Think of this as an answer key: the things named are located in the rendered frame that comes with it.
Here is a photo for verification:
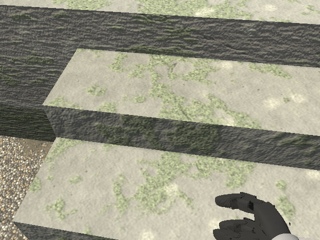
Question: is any right robot hand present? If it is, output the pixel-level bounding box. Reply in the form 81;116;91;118
213;192;291;240

